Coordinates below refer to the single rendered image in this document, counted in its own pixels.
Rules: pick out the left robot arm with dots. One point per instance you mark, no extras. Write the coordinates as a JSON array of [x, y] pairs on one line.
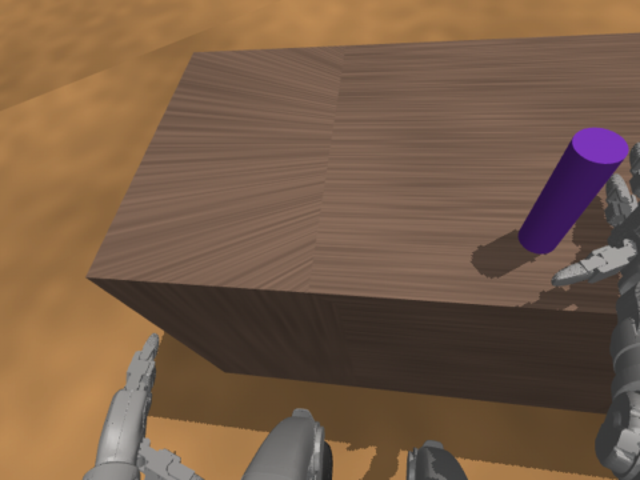
[[113, 471]]

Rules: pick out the right robot arm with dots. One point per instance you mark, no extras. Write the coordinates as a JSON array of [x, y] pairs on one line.
[[617, 444]]

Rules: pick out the right robot hand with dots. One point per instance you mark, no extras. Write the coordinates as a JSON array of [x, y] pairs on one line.
[[623, 250]]

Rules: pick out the can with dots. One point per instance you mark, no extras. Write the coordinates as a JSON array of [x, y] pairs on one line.
[[589, 161]]

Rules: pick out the left robot hand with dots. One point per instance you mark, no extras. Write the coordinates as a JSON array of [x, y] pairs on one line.
[[123, 435]]

